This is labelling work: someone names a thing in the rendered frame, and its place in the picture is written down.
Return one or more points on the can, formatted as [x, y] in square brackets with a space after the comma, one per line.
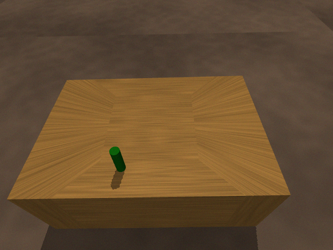
[117, 159]

